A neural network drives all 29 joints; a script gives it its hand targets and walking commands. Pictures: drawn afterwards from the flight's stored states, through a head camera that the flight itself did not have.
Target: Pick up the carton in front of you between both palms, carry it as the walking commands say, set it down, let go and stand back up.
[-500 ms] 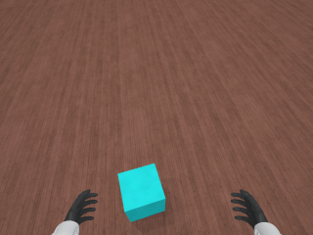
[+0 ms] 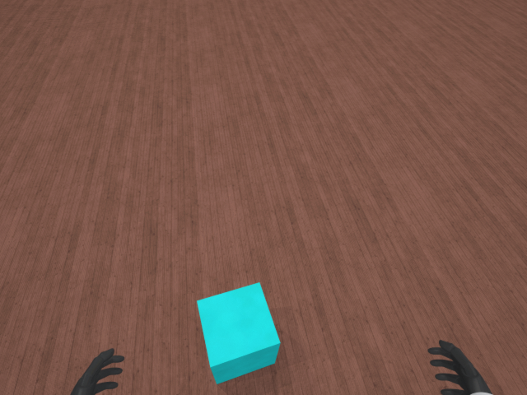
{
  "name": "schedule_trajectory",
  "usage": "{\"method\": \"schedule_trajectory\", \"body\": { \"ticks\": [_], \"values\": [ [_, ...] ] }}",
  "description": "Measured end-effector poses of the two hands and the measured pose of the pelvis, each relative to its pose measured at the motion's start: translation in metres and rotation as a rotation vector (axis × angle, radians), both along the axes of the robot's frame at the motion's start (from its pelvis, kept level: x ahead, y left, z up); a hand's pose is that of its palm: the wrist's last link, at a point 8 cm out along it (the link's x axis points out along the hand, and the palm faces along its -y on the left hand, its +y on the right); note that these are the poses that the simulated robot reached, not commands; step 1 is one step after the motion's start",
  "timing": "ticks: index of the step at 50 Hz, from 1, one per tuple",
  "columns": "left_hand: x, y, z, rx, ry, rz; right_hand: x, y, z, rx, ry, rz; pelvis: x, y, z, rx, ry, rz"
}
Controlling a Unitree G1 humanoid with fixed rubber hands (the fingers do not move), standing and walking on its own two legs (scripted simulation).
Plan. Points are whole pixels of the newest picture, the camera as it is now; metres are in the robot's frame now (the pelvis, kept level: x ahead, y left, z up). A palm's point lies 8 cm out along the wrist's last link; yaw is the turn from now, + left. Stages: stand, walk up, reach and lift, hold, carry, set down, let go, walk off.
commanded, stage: stand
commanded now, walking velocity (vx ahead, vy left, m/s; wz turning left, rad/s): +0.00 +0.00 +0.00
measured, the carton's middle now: (237, 333) +0.39 +0.08 -0.65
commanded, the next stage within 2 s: none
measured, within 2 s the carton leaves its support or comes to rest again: neither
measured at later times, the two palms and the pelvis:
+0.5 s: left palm out of the picture +0.12 +0.29 -0.10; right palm out of the picture +0.11 -0.30 -0.08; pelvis +0.00 +0.00 +0.01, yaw +0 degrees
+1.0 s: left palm out of the picture +0.08 +0.30 -0.10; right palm out of the picture +0.08 -0.31 -0.08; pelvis -0.02 +0.00 +0.01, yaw +0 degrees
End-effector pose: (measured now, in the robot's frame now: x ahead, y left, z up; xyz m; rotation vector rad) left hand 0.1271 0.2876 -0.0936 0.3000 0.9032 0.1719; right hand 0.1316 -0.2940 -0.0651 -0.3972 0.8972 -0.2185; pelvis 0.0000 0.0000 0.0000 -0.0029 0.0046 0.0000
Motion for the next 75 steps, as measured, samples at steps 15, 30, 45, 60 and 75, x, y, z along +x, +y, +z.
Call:
{"method": "schedule_trajectory", "body": {
  "ticks": [15,30,45,60,75],
  "values": [
    [0.011,0.003,-0.002,0.02,0.036,-0.015,-0.003,0.004,-0.012,0.028,0.055,-0.04,0.007,0.004,0.003,0.005,-0.01,-0.011],
    [-0.017,0.002,-0.004,0.026,0.088,-0.007,-0.028,-0.011,-0.012,0.019,0.104,-0.062,-0.006,-0.001,0.007,0.001,-0.03,-0.007],
    [-0.044,0.008,-0.005,0.035,0.145,0.011,-0.051,-0.018,-0.015,0.018,0.156,-0.076,-0.019,-0.003,0.01,-0.001,-0.042,-0.002],
    [-0.052,0.013,-0.006,0.042,0.175,0.025,-0.058,-0.021,-0.017,0.015,0.188,-0.08,-0.022,-0.003,0.011,-0.001,-0.043,0.004],
    [-0.055,0.017,-0.006,0.047,0.189,0.039,-0.054,-0.021,-0.018,0.011,0.197,-0.071,-0.021,-0.002,0.012,0.0,-0.043,0.011]
  ]
}}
